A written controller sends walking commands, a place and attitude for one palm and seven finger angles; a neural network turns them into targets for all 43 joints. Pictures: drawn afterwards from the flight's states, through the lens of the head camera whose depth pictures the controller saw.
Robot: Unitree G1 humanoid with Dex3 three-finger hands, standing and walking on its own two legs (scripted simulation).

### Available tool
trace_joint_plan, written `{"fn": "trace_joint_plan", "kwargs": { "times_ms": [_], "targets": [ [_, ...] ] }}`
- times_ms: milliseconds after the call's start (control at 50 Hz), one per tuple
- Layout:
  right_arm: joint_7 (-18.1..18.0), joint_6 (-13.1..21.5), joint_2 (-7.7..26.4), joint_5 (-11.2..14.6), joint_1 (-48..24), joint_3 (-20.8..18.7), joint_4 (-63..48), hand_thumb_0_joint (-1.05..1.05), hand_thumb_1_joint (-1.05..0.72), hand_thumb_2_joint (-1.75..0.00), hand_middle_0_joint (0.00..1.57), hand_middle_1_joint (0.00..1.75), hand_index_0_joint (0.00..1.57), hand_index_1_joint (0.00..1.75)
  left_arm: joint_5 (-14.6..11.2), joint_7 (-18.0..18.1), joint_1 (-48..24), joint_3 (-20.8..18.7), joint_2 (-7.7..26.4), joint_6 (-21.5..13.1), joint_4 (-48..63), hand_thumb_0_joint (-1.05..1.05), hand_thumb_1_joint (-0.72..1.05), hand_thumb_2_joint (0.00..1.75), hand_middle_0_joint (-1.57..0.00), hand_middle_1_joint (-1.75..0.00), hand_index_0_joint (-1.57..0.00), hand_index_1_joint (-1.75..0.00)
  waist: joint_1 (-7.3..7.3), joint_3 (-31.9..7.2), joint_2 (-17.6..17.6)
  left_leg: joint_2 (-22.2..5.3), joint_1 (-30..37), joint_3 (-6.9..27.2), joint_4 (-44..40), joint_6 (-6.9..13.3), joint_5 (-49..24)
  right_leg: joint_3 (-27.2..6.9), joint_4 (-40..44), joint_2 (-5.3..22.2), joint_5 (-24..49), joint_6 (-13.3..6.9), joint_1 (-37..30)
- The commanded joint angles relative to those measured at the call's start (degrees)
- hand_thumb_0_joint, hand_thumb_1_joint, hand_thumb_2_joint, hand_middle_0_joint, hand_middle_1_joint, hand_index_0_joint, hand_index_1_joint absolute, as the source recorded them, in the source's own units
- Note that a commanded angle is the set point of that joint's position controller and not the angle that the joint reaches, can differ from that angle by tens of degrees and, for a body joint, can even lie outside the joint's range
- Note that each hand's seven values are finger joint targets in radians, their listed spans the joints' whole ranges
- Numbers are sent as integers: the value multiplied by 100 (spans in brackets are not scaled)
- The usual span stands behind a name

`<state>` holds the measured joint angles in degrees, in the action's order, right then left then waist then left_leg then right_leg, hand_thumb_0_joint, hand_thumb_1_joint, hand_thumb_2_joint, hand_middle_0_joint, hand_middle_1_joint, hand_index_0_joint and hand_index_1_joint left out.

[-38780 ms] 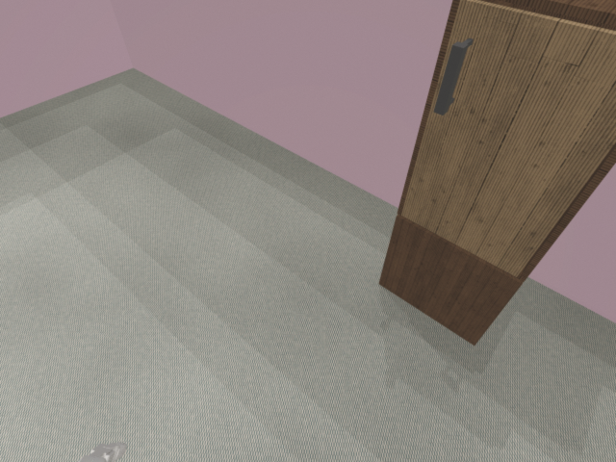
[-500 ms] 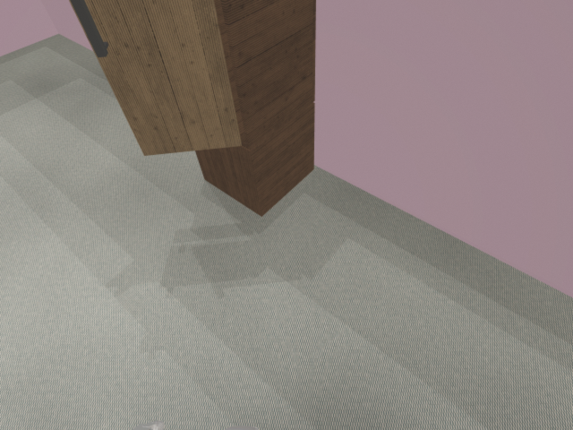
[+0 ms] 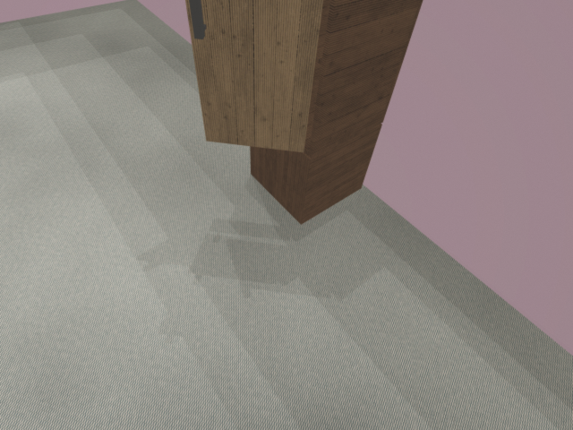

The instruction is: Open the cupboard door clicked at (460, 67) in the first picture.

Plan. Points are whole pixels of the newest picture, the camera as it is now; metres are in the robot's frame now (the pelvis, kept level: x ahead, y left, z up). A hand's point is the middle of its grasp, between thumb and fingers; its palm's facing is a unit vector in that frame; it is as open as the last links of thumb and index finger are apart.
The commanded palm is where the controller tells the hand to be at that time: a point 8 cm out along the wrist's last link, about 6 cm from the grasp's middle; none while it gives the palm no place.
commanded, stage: take the last steps up to it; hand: left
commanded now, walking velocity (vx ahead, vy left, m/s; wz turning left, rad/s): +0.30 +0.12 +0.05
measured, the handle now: (198, 5) +1.02 +0.32 +0.12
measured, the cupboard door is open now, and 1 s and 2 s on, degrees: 46 46 46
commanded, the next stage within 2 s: come to a stop and stand still in 1.02 s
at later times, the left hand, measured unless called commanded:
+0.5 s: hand (206, 342) +0.28 +0.16 -0.16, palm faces +0.04 -0.98 -0.19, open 7.4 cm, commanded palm none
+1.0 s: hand (166, 307) +0.34 +0.26 -0.18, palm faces +0.10 -0.98 -0.16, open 7.4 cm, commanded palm none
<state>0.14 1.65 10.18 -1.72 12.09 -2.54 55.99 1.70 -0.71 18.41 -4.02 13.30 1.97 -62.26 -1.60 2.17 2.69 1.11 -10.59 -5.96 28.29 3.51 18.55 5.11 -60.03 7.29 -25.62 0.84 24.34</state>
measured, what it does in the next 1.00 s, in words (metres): walks ahead: right foot, then left foot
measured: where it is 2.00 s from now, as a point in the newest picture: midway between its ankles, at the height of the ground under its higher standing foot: (258, 362)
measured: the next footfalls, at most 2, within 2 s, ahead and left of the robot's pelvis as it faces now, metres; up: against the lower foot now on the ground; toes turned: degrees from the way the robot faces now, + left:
right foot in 0.36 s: +0.27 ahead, -0.09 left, +0.00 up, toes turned -6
left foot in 0.84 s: +0.42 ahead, +0.18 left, +0.00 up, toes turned +9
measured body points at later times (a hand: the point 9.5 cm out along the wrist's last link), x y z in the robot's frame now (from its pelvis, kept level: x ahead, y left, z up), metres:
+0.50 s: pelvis +0.18 -0.01 +0.00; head +0.21 -0.03 +0.44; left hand +0.27 +0.21 -0.14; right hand +0.10 -0.23 -0.17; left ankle +0.10 +0.11 -0.65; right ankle +0.23 -0.09 -0.74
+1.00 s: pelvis +0.38 +0.09 +0.00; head +0.41 +0.10 +0.45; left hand +0.34 +0.31 -0.16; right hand +0.47 -0.14 -0.14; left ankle +0.38 +0.17 -0.74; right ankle +0.31 -0.04 -0.65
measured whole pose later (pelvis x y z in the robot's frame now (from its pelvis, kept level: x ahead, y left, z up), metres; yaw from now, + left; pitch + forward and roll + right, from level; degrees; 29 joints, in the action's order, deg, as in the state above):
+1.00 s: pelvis +0.38 +0.09 +0.00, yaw +1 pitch +1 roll +1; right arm -1.1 4.7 8.2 -1.6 9.5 -2.4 56.9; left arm 1.2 0.0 17.7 -2.8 9.3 -0.6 -64.3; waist -2.1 3.6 2.1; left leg -0.3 -13.8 -8.8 27.3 2.6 14.3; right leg 3.3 -66.5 5.6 -23.4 -0.5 25.5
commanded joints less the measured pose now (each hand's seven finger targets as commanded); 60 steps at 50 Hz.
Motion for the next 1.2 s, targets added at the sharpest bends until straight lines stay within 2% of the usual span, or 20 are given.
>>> {"fn": "trace_joint_plan", "kwargs": {
  "times_ms": [0, 240, 300, 320, 340, 360, 400, 420, 480, 580, 700, 780, 800, 820, 840, 860, 940, 1100, 1160, 1180],
  "targets": [
    [-144, 187, 777, 48, 915, -74, 108, 0, -90, -90, 20, 30, 20, 30, -18, -61, -714, 5, 158, -339, 701, 0, 90, 90, -20, -30, -20, -30, 232, 172, -618, -1516, 1015, 1510, -1683, 751, -2093, -260, -654, 84, 805, 26, 1539],
    [-173, 211, 575, 3, 1812, 38, 811, 0, -90, -90, 20, 30, 20, 30, -64, -41, -1716, 90, -26, -347, 1071, 0, 90, 90, -20, -30, -20, -30, 360, 624, -727, -1458, 1043, 784, -1461, 627, -3611, 116, 1830, -308, 1244, -204, 584],
    [-178, 207, 653, 43, 1671, 30, 875, 0, -90, -90, 20, 30, 20, 30, -51, -9, -544, -12, 170, -428, 792, 0, 90, 90, -20, -30, -20, -30, -250, 176, -329, -1207, 534, 605, -27, 399, -4611, 236, 2504, -669, 1320, -406, -1297],
    [-161, 231, 654, 107, 1510, 14, 803, 0, -90, -90, 20, 30, 20, 30, -30, 20, 394, -118, 390, -495, 526, 0, 90, 90, -20, -30, -20, -30, -655, -303, -58, -880, -275, 400, 1145, 188, -3988, -240, 2831, -331, 1574, -582, -2764],
    [-142, 263, 430, 200, 1701, 5, 640, 0, -90, -90, 20, 30, 20, 30, 7, 88, 1149, -276, 939, -536, 327, 0, 90, 90, -20, -30, -20, -30, -797, -1010, 1077, 72, -1769, 88, 3069, -136, -1124, -2739, 3483, 1374, 1739, -1294, -4201],
    [-134, 221, 518, 182, 1515, -19, 558, 0, -90, -90, 20, 30, 20, 30, -130, 109, 1164, -285, 1124, -516, 303, 0, 90, 90, -20, -30, -20, -30, -633, -1005, 843, 131, -2177, 496, 4598, -190, 1310, -3863, 4373, 2236, 1726, -1716, -3715],
    [-85, 102, 323, 114, 827, -70, 465, 0, -90, -90, 20, 30, 20, 30, -155, 190, 0, -157, 579, -462, 585, 0, 90, 90, -20, -30, -20, -30, -240, 302, -25, -524, -2360, 882, 4561, -170, 515, -3004, 4998, 1829, -165, -1309, -1744],
    [-54, 19, 140, 70, 887, -33, 496, 0, -90, -90, 20, 30, 20, 30, -123, 179, -364, -54, 317, -486, 654, 0, 90, 90, -20, -30, -20, -30, 29, 541, 242, -693, -2145, 880, 4304, -246, 158, -2254, 5114, 1519, -127, -1054, -917],
    [16, -144, -59, 7, 1308, -12, 641, 0, -90, -90, 20, 30, 20, 30, -102, 140, -428, 40, -33, -622, 596, 0, 90, 90, -20, -30, -20, -30, 312, 291, 599, -740, -1632, 590, 3544, -444, -435, -1024, 5327, 988, 632, -740, -485],
    [115, -120, -81, 11, 763, -64, 409, 0, -90, -90, 20, 30, 20, 30, -79, 78, -115, -53, 192, -724, 374, 0, 90, 90, -20, -30, -20, -30, 179, 57, 159, -729, -1872, 275, 2130, -631, -898, -626, 5285, 855, 1299, -838, -1236],
    [198, 37, 102, 37, -355, -72, -48, 0, -90, -90, 20, 30, 20, 30, -24, 62, 340, -61, 421, -694, 48, 0, 90, 90, -20, -30, -20, -30, -130, 216, 586, -552, -1846, 79, 806, -596, -657, -660, 4909, 1091, 1933, -821, -1922],
    [146, 151, 347, 24, 130, -93, 85, 0, -90, -90, 20, 30, 20, 30, -46, 89, 224, -83, 461, -613, 10, 0, 90, 90, -20, -30, -20, -30, 241, 18, 333, -210, -215, -197, -320, -436, -808, -248, 3855, 793, 2456, -544, -1482],
    [92, 196, 668, 7, 737, -161, 279, 0, -90, -90, 20, 30, 20, 30, -57, 76, 277, -40, 322, -599, 24, 0, 90, 90, -20, -30, -20, -30, 476, -403, -382, -482, 934, 88, -441, -294, -889, 3, 2708, 492, 2478, -390, -956],
    [4, 227, 1248, -72, 1465, -302, 413, 0, -90, -90, 20, 30, 20, 30, -100, 60, 425, 20, 13, -591, 154, 0, 90, 90, -20, -30, -20, -30, 723, -961, -1596, -1770, 2060, 1675, -448, 253, -1340, 527, 1232, -197, 808, -133, 193],
    [-80, 154, 1440, -39, 1932, -328, 473, 0, -90, -90, 20, 30, 20, 30, -94, 71, 172, 80, -84, -609, 342, 0, 90, 90, -20, -30, -20, -30, 860, -1180, -1932, -2437, 2417, 2502, -896, 764, -2220, 251, -253, -510, -837, -127, 906],
    [-128, 127, 1370, -35, 1821, -293, 452, 0, -90, -90, 20, 30, 20, 30, -78, 103, -159, 59, -80, -610, 450, 0, 90, 90, -20, -30, -20, -30, 805, -863, -1238, -2541, 2143, 2268, -850, 961, -2803, -134, -993, -307, -718, -235, 1243],
    [-193, 281, 605, 2, 850, -46, 239, 0, -90, -90, 20, 30, 20, 30, -57, 41, -266, 66, -228, -442, 308, 0, 90, 90, -20, -30, -20, -30, 290, -34, -753, -1952, 568, 1122, -1312, 654, -3255, -435, -951, 69, 429, -108, 1018],
    [-171, 210, 632, -24, 766, -41, 361, 0, -90, -90, 20, 30, 20, 30, -42, 19, -516, 92, -275, -335, 531, 0, 90, 90, -20, -30, -20, -30, 128, -20, -924, -1639, 392, 353, -1203, 564, -3266, 19, 1742, -248, 985, -140, -74],
    [-228, 112, 596, 31, 609, 35, 432, 0, -90, -90, 20, 30, 20, 30, -44, 82, -177, 112, -167, -340, 387, 0, 90, 90, -20, -30, -20, -30, -101, -115, -497, -1340, 26, 153, -329, 129, -3703, 16, 2970, -419, 2128, -131, -1353],
    [-235, 93, 521, 80, 591, 61, 426, 0, -90, -90, 20, 30, 20, 30, -39, 129, 161, 77, 125, -375, 289, 0, 90, 90, -20, -30, -20, -30, -240, -375, -122, -999, -219, 2, 146, -180, -3047, -369, 3329, -143, 3853, -176, -2011]
  ]
}}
